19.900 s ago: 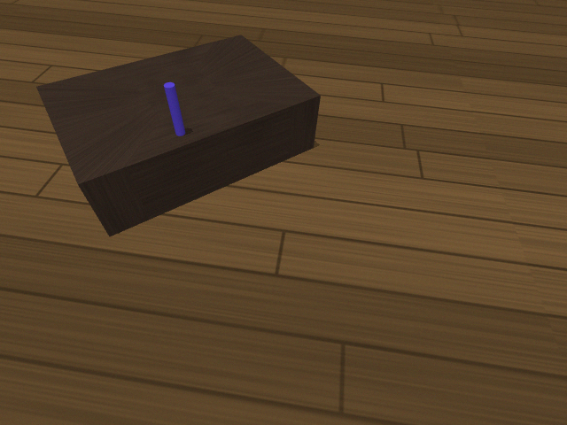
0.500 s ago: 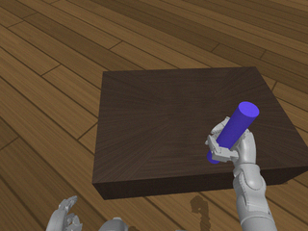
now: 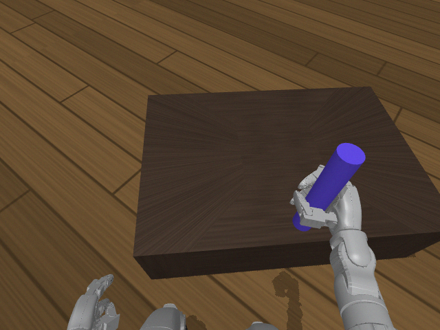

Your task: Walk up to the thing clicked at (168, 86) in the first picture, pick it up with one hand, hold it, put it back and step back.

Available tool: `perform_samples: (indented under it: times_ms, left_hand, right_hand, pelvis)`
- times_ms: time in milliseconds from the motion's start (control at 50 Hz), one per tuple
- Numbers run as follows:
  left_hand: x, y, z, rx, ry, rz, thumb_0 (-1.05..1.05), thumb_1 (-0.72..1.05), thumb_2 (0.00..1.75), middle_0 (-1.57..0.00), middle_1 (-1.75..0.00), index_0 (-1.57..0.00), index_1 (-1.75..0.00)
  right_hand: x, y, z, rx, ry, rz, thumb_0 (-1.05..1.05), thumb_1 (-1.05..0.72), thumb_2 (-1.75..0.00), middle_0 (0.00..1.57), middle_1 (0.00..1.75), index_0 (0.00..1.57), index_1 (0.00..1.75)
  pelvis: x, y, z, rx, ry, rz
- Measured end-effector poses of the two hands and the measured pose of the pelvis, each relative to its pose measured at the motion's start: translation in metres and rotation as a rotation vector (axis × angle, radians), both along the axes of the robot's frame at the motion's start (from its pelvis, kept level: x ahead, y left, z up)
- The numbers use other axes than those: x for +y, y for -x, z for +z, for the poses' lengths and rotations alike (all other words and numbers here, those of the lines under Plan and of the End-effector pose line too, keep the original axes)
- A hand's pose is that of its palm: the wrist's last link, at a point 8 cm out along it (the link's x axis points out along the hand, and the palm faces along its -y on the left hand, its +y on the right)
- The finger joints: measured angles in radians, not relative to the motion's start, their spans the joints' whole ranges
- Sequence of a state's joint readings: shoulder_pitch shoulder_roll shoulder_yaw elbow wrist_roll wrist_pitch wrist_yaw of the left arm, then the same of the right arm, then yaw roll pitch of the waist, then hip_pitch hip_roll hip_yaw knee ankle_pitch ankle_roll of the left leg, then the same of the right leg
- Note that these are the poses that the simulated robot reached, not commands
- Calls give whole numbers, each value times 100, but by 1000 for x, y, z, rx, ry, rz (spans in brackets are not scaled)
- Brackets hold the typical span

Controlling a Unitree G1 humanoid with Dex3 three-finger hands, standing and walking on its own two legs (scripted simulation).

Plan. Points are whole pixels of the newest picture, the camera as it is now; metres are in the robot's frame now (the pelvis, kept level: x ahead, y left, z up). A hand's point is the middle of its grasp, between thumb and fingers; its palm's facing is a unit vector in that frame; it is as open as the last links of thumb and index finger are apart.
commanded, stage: crouch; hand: right
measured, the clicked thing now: (321, 194) +0.33 -0.17 +0.06
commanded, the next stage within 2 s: lower in 1.12 s
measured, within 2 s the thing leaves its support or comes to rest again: neither
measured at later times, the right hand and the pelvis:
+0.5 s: hand (282, 206) +0.40 -0.15 -0.12, palm faces -0.02 +1.00 -0.01, open 5.1 cm; pelvis -0.04 -0.01 -0.13, yaw +0 degrees
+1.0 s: hand (273, 208) +0.43 -0.15 -0.20, palm faces -0.02 +1.00 -0.02, open 5.1 cm; pelvis -0.06 -0.01 -0.20, yaw -1 degrees
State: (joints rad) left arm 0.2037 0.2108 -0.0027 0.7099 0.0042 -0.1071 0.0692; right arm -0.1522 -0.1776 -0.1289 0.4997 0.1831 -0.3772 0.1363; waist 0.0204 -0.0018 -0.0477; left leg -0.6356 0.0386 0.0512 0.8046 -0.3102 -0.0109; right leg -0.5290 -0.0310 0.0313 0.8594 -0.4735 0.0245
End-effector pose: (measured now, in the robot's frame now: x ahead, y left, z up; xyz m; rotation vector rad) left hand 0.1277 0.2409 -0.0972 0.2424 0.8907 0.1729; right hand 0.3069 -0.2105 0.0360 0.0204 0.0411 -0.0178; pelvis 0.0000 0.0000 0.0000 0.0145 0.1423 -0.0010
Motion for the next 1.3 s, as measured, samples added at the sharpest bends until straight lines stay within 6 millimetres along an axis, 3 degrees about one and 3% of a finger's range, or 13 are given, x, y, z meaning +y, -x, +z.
perform_samples:
  times_ms: [160, 380, 500, 660, 900, 1080, 1300]
  left_hand:
    - [8, 14, -30, 53, -32, -17, 1, 90, 91, -21, -31, -21, -31]
    - [14, 51, -114, 181, -40, -10, 1, 90, 91, -21, -31, -21, -31]
    - [10, 72, -151, 264, -2, -1, 1, 89, 91, -21, -31, -21, -31]
    - [10, 91, -174, 307, 10, 13, 1, 91, 91, -21, -31, -22, -31]
    - [22, 103, -206, 327, -40, 3, 1, 92, 91, -21, -30, -21, -30]
    - [21, 110, -225, 333, -29, 7, 0, 92, 90, -21, -31, -22, -30]
    - [17, 123, -246, 367, -33, 1, 0, 92, 90, -21, -31, -22, -30]
  right_hand:
    - [5, -19, -53, 12, -14, 34, 2, -15, -119, 103, 118, 105, 116]
    - [1, -56, -135, -26, 23, 41, 2, -15, -119, 103, 118, 105, 116]
    - [4, -72, -160, -21, 26, 33, 2, -15, -119, 104, 117, 105, 115]
    - [12, -78, -193, 7, 4, 22, 2, -15, -120, 104, 117, 106, 115]
    - [2, -95, -223, -22, 40, 23, 2, -15, -120, 104, 117, 106, 115]
    - [10, -101, -241, 8, 27, 32, 2, -15, -120, 104, 117, 105, 115]
    - [3, -104, -262, -3, 40, 19, 2, -15, -120, 104, 118, 105, 115]
  pelvis:
    - [-1, 12, -30, 111, 5, 2]
    - [-4, 28, -105, 300, 6, 0]
    - [-7, 37, -130, 350, 5, -6]
    - [-7, 45, -153, 393, 5, -5]
    - [-7, 59, -191, 435, -8, -17]
    - [-8, 65, -207, 451, -7, -16]
    - [-8, 72, -227, 467, -9, -20]
